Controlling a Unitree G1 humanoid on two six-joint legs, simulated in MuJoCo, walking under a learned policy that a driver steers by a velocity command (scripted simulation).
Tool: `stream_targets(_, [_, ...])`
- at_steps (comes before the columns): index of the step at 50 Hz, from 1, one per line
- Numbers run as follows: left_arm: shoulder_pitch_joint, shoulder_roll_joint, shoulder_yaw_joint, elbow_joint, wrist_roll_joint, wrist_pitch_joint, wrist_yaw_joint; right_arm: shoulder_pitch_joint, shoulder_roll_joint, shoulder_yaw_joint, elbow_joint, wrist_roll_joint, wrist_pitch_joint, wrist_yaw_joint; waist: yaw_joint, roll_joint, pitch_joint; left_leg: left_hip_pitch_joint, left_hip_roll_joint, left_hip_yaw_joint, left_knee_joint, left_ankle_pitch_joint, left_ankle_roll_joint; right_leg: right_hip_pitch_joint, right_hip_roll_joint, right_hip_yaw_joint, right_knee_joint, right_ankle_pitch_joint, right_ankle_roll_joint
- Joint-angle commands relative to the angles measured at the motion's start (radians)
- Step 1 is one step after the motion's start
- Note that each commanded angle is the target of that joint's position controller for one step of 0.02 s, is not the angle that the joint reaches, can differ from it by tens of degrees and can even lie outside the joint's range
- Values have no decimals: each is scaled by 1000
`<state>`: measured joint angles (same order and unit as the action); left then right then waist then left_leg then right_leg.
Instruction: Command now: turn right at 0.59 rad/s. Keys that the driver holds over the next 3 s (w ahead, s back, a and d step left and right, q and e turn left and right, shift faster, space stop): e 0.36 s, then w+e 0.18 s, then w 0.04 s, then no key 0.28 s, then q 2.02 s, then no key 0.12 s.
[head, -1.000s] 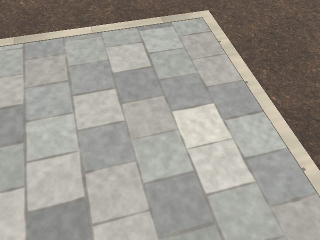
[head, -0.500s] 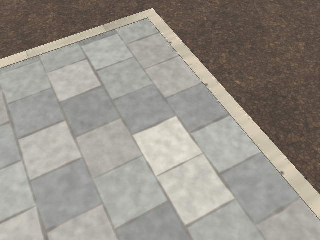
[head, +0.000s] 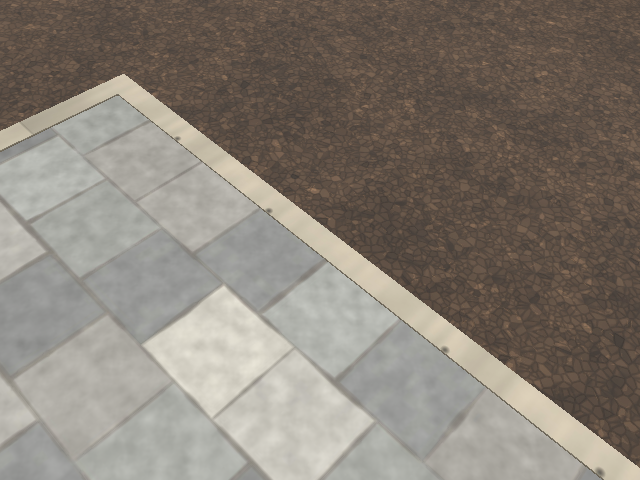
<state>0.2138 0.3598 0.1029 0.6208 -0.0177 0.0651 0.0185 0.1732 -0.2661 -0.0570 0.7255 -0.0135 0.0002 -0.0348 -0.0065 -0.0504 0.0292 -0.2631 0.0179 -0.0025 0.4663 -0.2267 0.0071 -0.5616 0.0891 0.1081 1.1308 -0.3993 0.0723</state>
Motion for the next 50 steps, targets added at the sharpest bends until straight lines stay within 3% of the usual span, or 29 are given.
stream_targets(1, [-43, 28, 5, -85, -14, -7, -3, -13, -142, -35, -69, 4, 2, -13, -22, 204, -50, 193, 219, -149, -140, 309, 194, -124, -59, -47, -12, 36, 35])
stream_targets(6, [-86, 10, -9, -116, -3, -9, -20, -8, -204, -61, -71, 8, 13, -2, -44, 239, -85, 193, 272, -90, -135, 356, 212, 37, -113, -113, -248, 0, 21])
stream_targets(9, [-72, 26, 0, -116, -5, -3, -29, -10, -219, -70, -64, 22, 11, 11, -38, 250, -91, 176, 292, -62, -112, 380, 204, 131, -104, -156, -375, 10, -10])
stream_targets(12, [2, 20, 11, -90, -5, 1, -39, -33, -213, -72, -52, 52, 7, 14, 19, 224, -100, 132, 280, -7, -8, 339, 136, 293, -74, -191, -649, 183, -81])
stream_targets(13, [41, 47, 24, -76, -2, 0, -31, 20, -176, -64, -28, 49, 3, 17, 26, 151, -115, 45, 242, 52, 89, 239, 70, 428, -70, -151, -739, 307, -115])
stream_targets(14, [80, 149, 51, -84, -5, -6, -17, 37, -116, -48, -42, 7, 2, 21, 15, -104, -132, -194, 140, 153, 360, -100, -32, 613, -272, 135, -770, 623, -191])
stream_targets(15, [64, 227, 59, -112, 23, -22, -20, -37, -107, -39, -105, -14, -1, 15, 34, -272, -136, -424, 1, 90, 583, -443, -92, 605, -488, 414, -754, 815, -402])
stream_targets(16, [77, 165, 44, -107, 39, -44, -27, -99, -154, -54, -107, -2, 0, 9, 91, -136, -170, -424, 16, -33, 716, -433, -88, 566, -463, 374, -776, 730, -433])
stream_targets(17, [33, 137, 29, -95, 36, -58, -24, -102, -162, -60, -104, 15, 3, 8, 56, -111, -128, -425, 32, -58, 740, -349, -72, 523, -403, 287, -780, 652, -379])
stream_targets(18, [-19, 116, 25, -97, 19, -62, -18, -82, -158, -64, -84, 13, 6, 0, 29, -69, -107, -426, 40, -68, 714, -270, -68, 498, -345, 236, -781, 567, -326])
stream_targets(19, [-32, 88, 16, -93, -2, -60, -11, -65, -171, -69, -79, 5, 7, -2, 18, -71, -107, -430, 46, -70, 679, -201, -68, 492, -318, 224, -801, 439, -303])
stream_targets(21, [-11, 71, 6, -91, -1, -61, -2, -47, -156, -68, -72, 12, -4, 13, 15, -93, -108, -409, 29, -57, 646, -81, -66, 466, -276, 243, -867, 112, -302])
stream_targets(23, [6, 72, 5, -89, 8, -71, 2, -74, -148, -65, -75, 22, -21, 23, 26, -101, -71, -421, 18, -56, 522, -29, -63, 463, -271, 280, -917, -34, -304])
stream_targets(27, [42, 104, 16, -64, 3, -87, 8, -133, -122, -54, -81, 22, -60, 37, 49, -102, -39, -346, -8, -69, 263, 8, -66, 448, -257, 289, -910, -3, -300])
stream_targets(31, [53, 99, 11, -46, 7, -93, -8, -145, -110, -45, -80, 27, -79, 47, 65, -96, -23, -207, -18, -46, 143, 9, -54, 366, -250, 280, -864, 91, -304])
stream_targets(33, [49, 89, 6, -40, 8, -89, -13, -123, -118, -46, -84, 24, -85, 48, 48, -94, -38, -129, -27, -42, 100, 19, -38, 356, -251, 301, -814, 224, -298])
stream_targets(35, [6, 58, -7, -47, 3, -82, -13, -58, -110, -45, -73, 13, -90, 51, -7, -82, -72, 8, -27, -27, -26, 131, -15, 340, -218, 295, -739, 310, -256])
stream_targets(36, [6, 19, -20, -48, 8, -83, -11, -34, -117, -44, -75, -1, -91, 48, -22, -57, -96, 102, 19, -64, -75, 218, 3, 314, -179, 280, -691, 291, -212])
stream_targets(37, [23, -38, -40, -54, 27, -88, -9, 5, -164, -48, -83, -16, -84, 41, -18, 66, -149, 218, 163, -186, -86, 427, 46, 257, -110, 198, -552, 179, -150])
stream_targets(38, [124, -63, -45, -53, 20, -90, -2, -6, -208, -53, -64, -20, -62, 35, 58, 284, -172, 283, 273, -340, -76, 460, 178, 137, -13, 74, -447, -76, -87])
stream_targets(39, [94, -4, -35, -49, 22, -84, 6, -5, -119, -30, -65, -3, -52, 35, 18, 296, -150, 245, 319, -434, -122, 341, 248, 94, -54, 51, -369, -200, -38])
stream_targets(40, [49, 40, -19, -55, 14, -76, 10, -1, -96, -18, -62, 0, -48, 35, -5, 265, -109, 231, 309, -433, -144, 274, 253, 50, -66, 38, -276, -231, -15])
stream_targets(42, [51, 40, -10, -37, 15, -55, 15, -26, -122, -19, -56, 7, -42, 31, 2, 206, -84, 186, 285, -375, -150, 240, 231, 33, -90, 36, -171, -196, 15])
stream_targets(44, [64, -18, -26, -16, 17, -48, 11, -85, -109, -9, -52, 3, -34, 27, 35, 185, -71, 90, 211, -259, -148, 307, 192, 144, -117, 2, -283, -118, 20])
stream_targets(46, [51, -67, -41, -2, 24, -62, 6, -102, -104, -7, -48, 9, -16, 28, 30, 212, -88, 51, 144, -177, -117, 442, 178, 278, -96, -57, -455, 7, 17])
stream_targets(49, [45, -30, -25, 6, 26, -76, 8, -75, -132, -15, -42, 40, -1, 27, 40, 183, -105, 48, 123, -202, -69, 403, 153, 420, -65, -93, -706, 300, -13])
stream_targets(50, [32, 10, -16, -12, 34, -78, 13, -55, -127, -15, -43, 42, -4, 26, 30, 144, -112, 9, 114, -222, -62, 275, 111, 472, -116, -41, -705, 389, -38])
